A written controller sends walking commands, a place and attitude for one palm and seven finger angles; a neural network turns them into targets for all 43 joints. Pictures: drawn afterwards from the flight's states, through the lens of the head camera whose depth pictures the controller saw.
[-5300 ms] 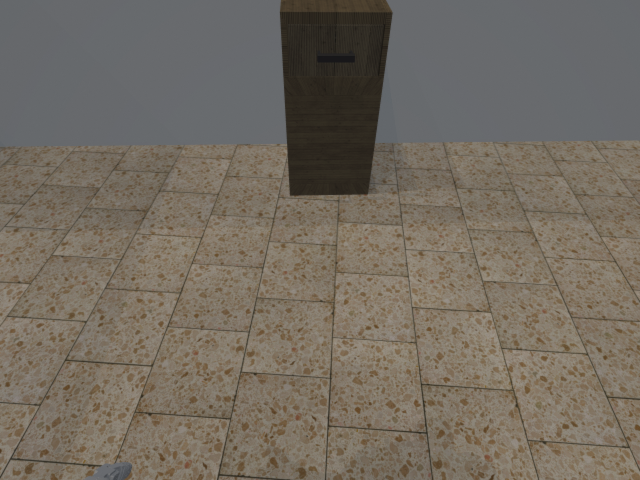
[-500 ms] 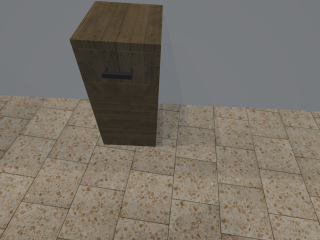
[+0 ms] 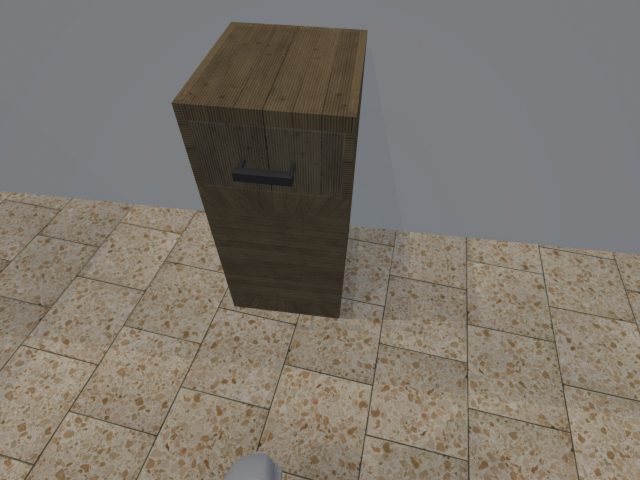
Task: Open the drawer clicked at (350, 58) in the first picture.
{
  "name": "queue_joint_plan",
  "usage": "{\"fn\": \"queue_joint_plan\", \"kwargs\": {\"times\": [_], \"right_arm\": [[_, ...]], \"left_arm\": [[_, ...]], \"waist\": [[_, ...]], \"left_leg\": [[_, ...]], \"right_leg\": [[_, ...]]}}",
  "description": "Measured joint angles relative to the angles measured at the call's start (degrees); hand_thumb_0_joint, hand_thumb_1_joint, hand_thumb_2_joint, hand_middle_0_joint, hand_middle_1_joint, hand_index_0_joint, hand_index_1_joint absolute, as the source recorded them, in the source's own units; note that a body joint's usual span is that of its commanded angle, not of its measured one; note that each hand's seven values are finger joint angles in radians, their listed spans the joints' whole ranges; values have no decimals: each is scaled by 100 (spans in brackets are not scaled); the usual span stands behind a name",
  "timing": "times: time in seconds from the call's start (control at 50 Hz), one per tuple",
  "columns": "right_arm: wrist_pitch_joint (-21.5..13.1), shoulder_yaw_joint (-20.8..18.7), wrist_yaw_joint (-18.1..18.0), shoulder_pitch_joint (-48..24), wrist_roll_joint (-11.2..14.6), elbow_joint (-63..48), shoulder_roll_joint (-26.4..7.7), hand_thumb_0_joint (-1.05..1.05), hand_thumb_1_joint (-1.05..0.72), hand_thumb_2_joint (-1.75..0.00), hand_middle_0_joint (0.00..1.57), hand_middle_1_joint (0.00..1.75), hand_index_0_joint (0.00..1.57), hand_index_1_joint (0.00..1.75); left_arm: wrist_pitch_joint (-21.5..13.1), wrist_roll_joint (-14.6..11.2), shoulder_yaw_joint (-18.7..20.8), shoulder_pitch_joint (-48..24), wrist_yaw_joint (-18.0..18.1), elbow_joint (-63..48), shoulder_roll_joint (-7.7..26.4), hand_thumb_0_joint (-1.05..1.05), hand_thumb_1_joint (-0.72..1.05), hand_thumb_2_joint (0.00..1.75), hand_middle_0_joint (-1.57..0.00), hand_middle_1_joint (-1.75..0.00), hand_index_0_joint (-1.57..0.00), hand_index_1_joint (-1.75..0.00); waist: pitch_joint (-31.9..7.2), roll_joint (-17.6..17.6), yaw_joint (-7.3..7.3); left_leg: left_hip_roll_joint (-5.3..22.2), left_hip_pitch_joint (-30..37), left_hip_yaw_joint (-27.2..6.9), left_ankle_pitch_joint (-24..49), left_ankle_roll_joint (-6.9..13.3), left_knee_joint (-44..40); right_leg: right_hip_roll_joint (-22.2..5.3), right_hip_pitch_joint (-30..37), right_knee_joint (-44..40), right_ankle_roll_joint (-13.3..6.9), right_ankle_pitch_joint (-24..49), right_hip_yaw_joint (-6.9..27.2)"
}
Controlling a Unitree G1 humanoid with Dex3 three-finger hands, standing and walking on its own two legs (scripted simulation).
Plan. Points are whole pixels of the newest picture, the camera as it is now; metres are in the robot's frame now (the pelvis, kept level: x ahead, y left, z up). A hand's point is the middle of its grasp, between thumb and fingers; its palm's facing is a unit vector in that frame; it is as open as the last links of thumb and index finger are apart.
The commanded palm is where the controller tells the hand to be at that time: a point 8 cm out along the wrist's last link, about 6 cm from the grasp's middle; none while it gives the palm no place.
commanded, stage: take the last steps up to it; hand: left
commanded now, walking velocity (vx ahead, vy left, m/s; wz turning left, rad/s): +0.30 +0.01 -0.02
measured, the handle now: (265, 170) +0.74 +0.20 -0.09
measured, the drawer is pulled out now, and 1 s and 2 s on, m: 0.00 0.00 0.00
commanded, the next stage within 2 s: come to a stop and stand still in 0.38 s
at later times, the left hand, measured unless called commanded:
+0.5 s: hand (189, 390) +0.27 +0.24 -0.16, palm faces +0.00 -0.98 -0.19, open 7.4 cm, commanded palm none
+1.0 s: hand (181, 395) +0.27 +0.26 -0.19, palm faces +0.03 -0.97 -0.25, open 7.3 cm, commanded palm none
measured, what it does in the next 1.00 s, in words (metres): walks ahead: left foot, then right foot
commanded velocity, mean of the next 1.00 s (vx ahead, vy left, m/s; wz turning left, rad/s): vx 0.02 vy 0.00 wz -0.02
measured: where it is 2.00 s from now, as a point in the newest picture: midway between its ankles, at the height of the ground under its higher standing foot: outside the picture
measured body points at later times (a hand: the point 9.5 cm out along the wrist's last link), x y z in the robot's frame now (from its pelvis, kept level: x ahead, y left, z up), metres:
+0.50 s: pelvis +0.17 +0.06 +0.00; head +0.17 +0.07 +0.45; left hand +0.27 +0.29 -0.15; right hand +0.14 -0.15 -0.16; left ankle +0.11 +0.14 -0.74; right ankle +0.24 -0.07 -0.69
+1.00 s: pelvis +0.18 +0.07 -0.02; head +0.20 +0.08 +0.43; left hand +0.26 +0.31 -0.17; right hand +0.24 -0.18 -0.16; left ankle +0.17 +0.17 -0.75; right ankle +0.28 -0.07 -0.74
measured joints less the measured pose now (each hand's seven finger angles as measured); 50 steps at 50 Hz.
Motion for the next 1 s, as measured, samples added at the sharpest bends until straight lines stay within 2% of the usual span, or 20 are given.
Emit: {"fn": "queue_joint_plan", "kwargs": {"times": [0.1, 0.14, 0.18, 0.22, 0.26, 0.34, 0.4, 0.48, 0.56, 0.62, 0.66, 0.7, 0.76, 0.8, 0.9, 0.94, 0.98, 1.0], "right_arm": [[-218, 59, -11, -390, 9, -180, 91, 1, -92, -89, 20, 30, 20, 30], [-411, 69, -61, -547, -17, -291, 131, 0, -92, -89, 20, 30, 20, 30], [-511, 110, -128, -637, -5, -365, 201, 0, -92, -89, 20, 30, 20, 30], [-557, 117, -213, -620, 25, -381, 275, 0, -93, -89, 20, 30, 20, 30], [-621, 95, -305, -562, 49, -388, 276, -1, -95, -89, 20, 30, 21, 30], [-681, 152, -346, -296, 50, -267, 251, -2, -96, -89, 20, 30, 21, 30], [-642, 206, -336, -34, 40, -118, 297, -1, -94, -89, 20, 30, 20, 30], [-561, 239, -313, 282, 6, 52, 385, -1, -93, -89, 20, 30, 20, 30], [-467, 273, -321, 510, -26, 181, 455, 0, -92, -89, 20, 30, 20, 30], [-372, 303, -342, 653, 16, 300, 513, 0, -91, -89, 20, 30, 20, 30], [-262, 268, -343, 582, 86, 358, 485, 0, -91, -89, 20, 30, 20, 30], [-155, 203, -361, 445, 150, 303, 448, 0, -91, -89, 20, 30, 20, 30], [-4, 137, -370, 158, 173, 183, 395, 0, -91, -89, 20, 30, 20, 30], [70, 92, -360, -50, 166, 64, 333, 0, -91, -89, 20, 30, 20, 30], [101, 6, -300, -465, 111, -303, 136, 0, -91, -89, 20, 30, 20, 30], [49, 6, -282, -528, 94, -419, 85, 0, -91, -89, 20, 30, 20, 30], [-34, 29, -264, -433, 96, -621, 3, 0, -91, -89, 20, 30, 20, 30], [-77, 34, -281, -378, 76, -683, -3, 0, -91, -89, 20, 30, 20, 30]], "left_arm": [[67, 17, 65, 124, 4, 182, 72, 0, 91, 89, -21, -30, -20, -30], [155, -24, 92, 63, -16, 256, 126, 0, 91, 89, -21, -30, -20, -30], [270, -40, 115, -126, -28, 268, 206, 0, 91, 89, -21, -30, -20, -30], [290, -43, 159, -336, -43, 223, 303, 0, 91, 89, -21, -30, -20, -30], [280, -31, 209, -596, -56, 114, 409, 1, 91, 89, -20, -30, -20, -30], [269, -11, 283, -1165, -45, -223, 587, 0, 91, 90, -20, -30, -19, -29], [293, -11, 305, -1538, -52, -445, 646, 0, 91, 90, -20, -30, -19, -29], [341, -20, 273, -1895, -74, -616, 616, 0, 91, 90, -20, -30, -19, -29], [370, -42, 201, -2095, -57, -685, 530, 0, 91, 90, -20, -30, -19, -29], [308, -45, 125, -2127, -20, -727, 465, 0, 91, 90, -20, -30, -19, -29], [250, -52, 84, -2143, 22, -694, 357, 0, 91, 90, -20, -30, -19, -29], [241, -54, 33, -2183, 41, -684, 258, 0, 91, 89, -20, -30, -19, -30], [309, -70, 92, -2221, 144, -738, 179, -1, 92, 89, -20, -30, -20, -30], [374, -50, 153, -2253, 188, -801, 228, -2, 93, 89, -21, -30, -20, -30], [554, 32, 235, -2191, 168, -833, 434, -1, 93, 89, -21, -30, -20, -30], [599, 48, 264, -2124, 154, -819, 523, -1, 92, 89, -21, -30, -20, -30], [639, 5, 202, -1952, 234, -832, 598, -1, 92, 89, -21, -30, -20, -30], [664, -26, 186, -1869, 250, -814, 642, -1, 92, 89, -21, -30, -20, -30]], "waist": [[111, -172, 138], [191, -288, 93], [243, -344, 73], [179, -363, 27], [114, -390, -28], [-5, -407, -81], [-63, -403, -112], [-48, -330, -211], [64, -229, -389], [146, -203, -428], [224, -43, -432], [350, 62, -494], [489, 12, -395], [524, -28, -314], [422, -107, -200], [336, -139, -168], [154, -121, -222], [81, -187, -235]], "left_leg": [[-175, 645, 286, -254, 204, -1343], [-290, 743, 386, -201, 321, -1296], [-338, 902, 511, -513, 392, -1176], [-394, 1219, 624, -559, 399, -1475], [-486, 1561, 713, -471, 427, -1894], [-647, 2120, 763, -337, 485, -2590], [-728, 2438, 744, -342, 477, -2888], [-754, 2766, 723, -498, 428, -3014], [-693, 2950, 721, -813, 322, -2829], [-609, 2920, 712, -1241, 180, -2323], [-448, 2627, 564, -1468, 100, -1642], [-441, 2122, 257, -1990, 39, -644], [-555, 1409, -55, -2346, 4, 583], [-572, 1075, -178, -2287, -24, 887], [-501, 909, -245, -1840, -65, 371], [-473, 1119, -219, -1584, -45, -223], [-440, 1522, -78, -1187, -39, -1197], [-527, 1594, -14, -1087, 52, -1281]], "right_leg": [[-224, 32, 546, 272, -569, 9], [-407, -396, 1770, 131, -1057, 178], [-341, -1107, 3447, -84, -1220, 563], [-295, -1769, 4540, -187, -877, 665], [-318, -2282, 4924, -176, -467, 650], [-337, -2935, 4747, -78, 86, 626], [-344, -3151, 4338, -14, 349, 653], [-348, -3094, 3489, -4, 512, 638], [-268, -2732, 2502, -74, 489, 577], [-164, -2193, 1573, -113, 1174, 515], [-31, -2180, 1661, -220, 749, 450], [-14, -2176, 1721, -309, 519, 337], [-68, -2140, 1581, -322, 602, 302], [-97, -2142, 1449, -316, 717, 290], [-149, -2274, 1288, -221, 952, 330], [-159, -2341, 1311, -164, 1003, 348], [-202, -2453, 1537, -77, 947, 349], [-281, -2501, 1754, -71, 759, 424]]}}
